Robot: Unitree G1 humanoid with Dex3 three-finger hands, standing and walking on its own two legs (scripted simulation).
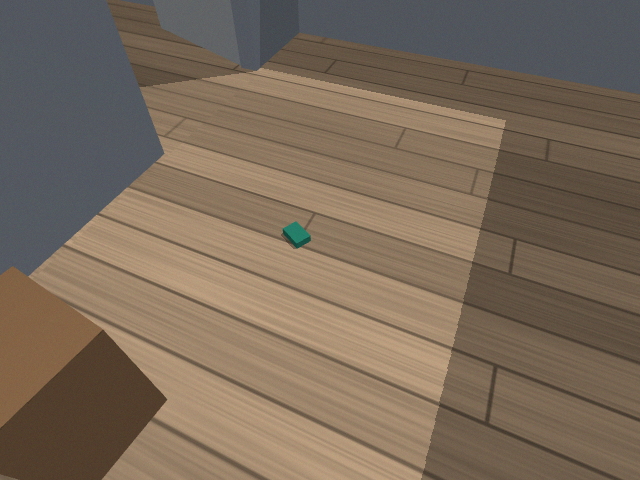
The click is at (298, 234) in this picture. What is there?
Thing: flat box
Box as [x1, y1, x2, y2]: [283, 221, 310, 248]
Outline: 296,221 284,227 283,233 297,248 309,241 310,236
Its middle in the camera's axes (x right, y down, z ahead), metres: -0.08 -0.02 +1.63
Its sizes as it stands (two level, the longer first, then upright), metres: 0.103 0.070 0.034
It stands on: the floor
